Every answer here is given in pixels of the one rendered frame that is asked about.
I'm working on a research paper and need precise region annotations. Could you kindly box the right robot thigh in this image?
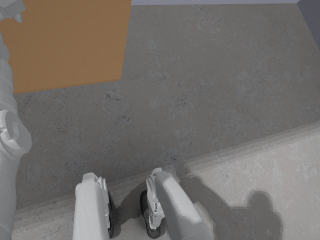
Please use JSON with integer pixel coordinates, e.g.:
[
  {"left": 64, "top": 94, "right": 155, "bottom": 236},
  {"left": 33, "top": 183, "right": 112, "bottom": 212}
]
[{"left": 146, "top": 171, "right": 214, "bottom": 240}]

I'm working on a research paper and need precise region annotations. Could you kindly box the left robot forearm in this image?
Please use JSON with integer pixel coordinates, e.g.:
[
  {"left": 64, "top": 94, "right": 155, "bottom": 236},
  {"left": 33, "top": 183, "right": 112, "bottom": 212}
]
[{"left": 0, "top": 31, "right": 18, "bottom": 116}]

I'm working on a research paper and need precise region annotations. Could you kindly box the cabinet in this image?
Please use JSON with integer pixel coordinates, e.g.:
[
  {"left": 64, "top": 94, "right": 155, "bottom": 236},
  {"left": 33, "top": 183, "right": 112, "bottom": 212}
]
[{"left": 0, "top": 0, "right": 132, "bottom": 95}]

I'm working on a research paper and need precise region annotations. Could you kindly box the robot left foot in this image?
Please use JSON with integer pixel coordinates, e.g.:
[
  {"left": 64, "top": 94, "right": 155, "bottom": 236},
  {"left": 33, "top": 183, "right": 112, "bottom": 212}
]
[{"left": 108, "top": 193, "right": 114, "bottom": 239}]

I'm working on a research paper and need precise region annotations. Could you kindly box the left robot hand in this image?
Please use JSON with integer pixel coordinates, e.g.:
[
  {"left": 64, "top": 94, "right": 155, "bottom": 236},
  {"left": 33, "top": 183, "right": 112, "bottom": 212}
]
[{"left": 0, "top": 0, "right": 26, "bottom": 23}]

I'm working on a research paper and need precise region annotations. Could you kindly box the left robot upper arm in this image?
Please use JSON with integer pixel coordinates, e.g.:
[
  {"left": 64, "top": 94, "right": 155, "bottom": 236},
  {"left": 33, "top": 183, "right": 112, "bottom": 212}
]
[{"left": 0, "top": 109, "right": 32, "bottom": 240}]

